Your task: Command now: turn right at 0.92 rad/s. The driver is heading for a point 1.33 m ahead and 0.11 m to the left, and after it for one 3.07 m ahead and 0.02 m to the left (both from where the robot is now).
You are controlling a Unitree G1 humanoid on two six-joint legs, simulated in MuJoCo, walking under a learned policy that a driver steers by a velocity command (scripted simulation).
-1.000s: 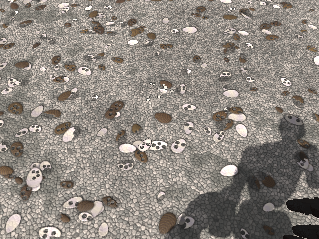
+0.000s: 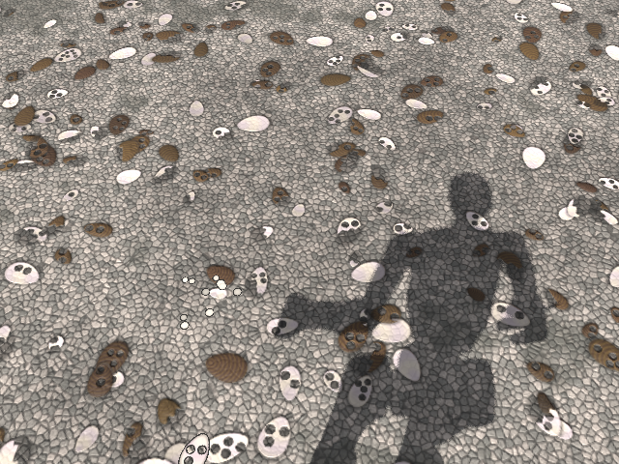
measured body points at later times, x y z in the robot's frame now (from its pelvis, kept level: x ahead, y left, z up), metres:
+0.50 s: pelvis +0.01 +0.00 +0.00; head +0.05 -0.02 +0.45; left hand +0.27 +0.19 -0.08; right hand +0.03 -0.29 -0.12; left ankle +0.05 +0.13 -0.73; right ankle -0.03 -0.13 -0.74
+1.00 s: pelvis +0.02 +0.04 +0.00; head +0.07 +0.08 +0.45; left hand +0.17 +0.34 -0.10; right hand +0.20 -0.24 -0.07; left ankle +0.03 +0.11 -0.74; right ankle +0.03 -0.13 -0.65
